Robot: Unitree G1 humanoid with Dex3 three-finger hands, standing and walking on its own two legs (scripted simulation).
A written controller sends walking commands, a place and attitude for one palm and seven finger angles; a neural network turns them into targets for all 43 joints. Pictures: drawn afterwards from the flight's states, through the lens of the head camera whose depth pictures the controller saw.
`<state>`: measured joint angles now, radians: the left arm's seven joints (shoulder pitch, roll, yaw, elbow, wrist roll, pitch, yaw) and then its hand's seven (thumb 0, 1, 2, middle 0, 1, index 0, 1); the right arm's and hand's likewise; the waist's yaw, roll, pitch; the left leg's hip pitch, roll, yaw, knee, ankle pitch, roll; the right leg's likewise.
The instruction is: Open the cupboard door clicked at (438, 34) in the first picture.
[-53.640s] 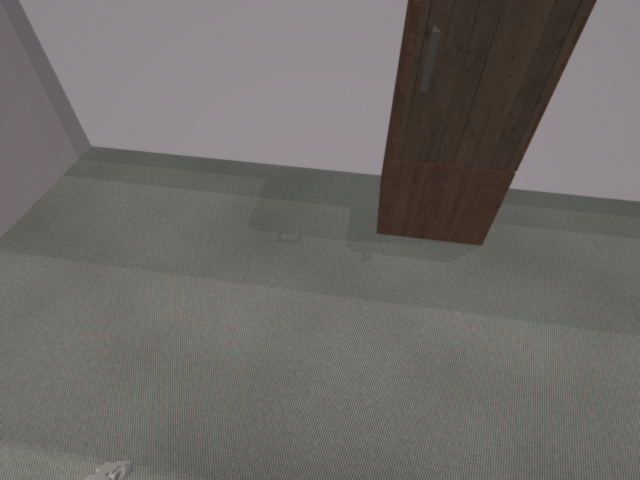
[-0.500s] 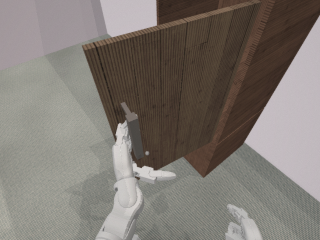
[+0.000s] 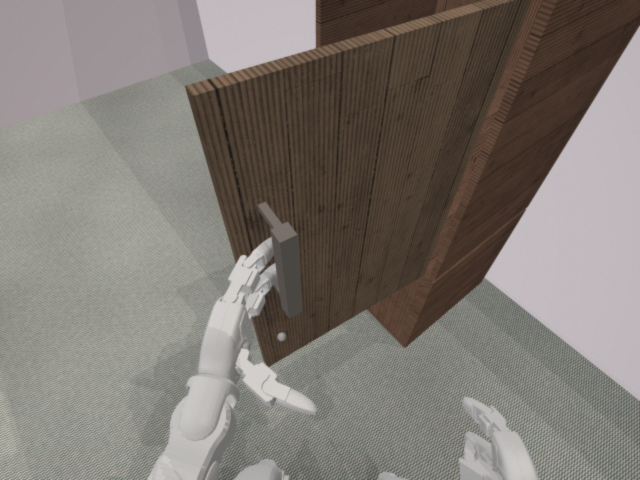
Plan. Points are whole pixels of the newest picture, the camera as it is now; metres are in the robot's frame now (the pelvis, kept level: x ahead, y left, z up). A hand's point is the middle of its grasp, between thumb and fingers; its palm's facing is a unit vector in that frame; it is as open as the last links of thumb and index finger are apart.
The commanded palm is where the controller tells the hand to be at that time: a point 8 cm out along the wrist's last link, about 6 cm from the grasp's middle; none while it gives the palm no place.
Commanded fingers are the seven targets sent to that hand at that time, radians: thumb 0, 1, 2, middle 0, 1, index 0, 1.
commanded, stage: slide the hand sideways off the handle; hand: left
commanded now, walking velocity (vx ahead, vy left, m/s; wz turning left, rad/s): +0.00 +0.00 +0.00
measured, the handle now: (280, 263) +0.36 +0.07 +0.07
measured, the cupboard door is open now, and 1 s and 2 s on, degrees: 84 83 83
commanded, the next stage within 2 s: draw the hand back to the body in 0.72 s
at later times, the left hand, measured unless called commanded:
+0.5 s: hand (237, 360) +0.24 +0.11 +0.06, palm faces -0.08 -1.00 -0.04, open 16.3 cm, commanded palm +0.22 +0.17 +0.07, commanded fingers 0.00 -0.50 0.30 -0.15 -0.30 -0.15 -0.30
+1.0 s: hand (191, 365) +0.23 +0.15 +0.09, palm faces -0.07 -0.99 -0.07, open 16.3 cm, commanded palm +0.20 +0.21 +0.09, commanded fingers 0.00 -0.50 0.30 -0.15 -0.30 -0.15 -0.30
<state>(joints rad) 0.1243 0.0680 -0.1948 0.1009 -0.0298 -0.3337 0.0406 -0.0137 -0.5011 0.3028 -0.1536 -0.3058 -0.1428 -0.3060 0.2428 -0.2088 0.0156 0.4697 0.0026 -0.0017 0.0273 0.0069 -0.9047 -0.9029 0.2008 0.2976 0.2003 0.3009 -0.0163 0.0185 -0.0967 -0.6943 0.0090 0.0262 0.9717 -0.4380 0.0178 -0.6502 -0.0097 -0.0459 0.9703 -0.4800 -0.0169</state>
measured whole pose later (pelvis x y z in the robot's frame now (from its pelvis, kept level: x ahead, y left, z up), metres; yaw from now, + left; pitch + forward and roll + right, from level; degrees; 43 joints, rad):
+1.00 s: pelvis +0.02 -0.01 +0.00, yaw +1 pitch +10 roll -1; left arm 0.45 0.24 0.08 -0.20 -0.25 -0.29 -0.23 -0.02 -0.50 0.30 -0.15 -0.30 -0.15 -0.30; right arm 0.27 -0.22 0.01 0.45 0.04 -0.07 -0.05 0.01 -0.90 -0.90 0.20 0.30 0.20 0.30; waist -0.01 0.05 -0.13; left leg -0.71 0.03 -0.02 1.01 -0.48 -0.01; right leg -0.64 0.01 -0.08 0.98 -0.51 -0.04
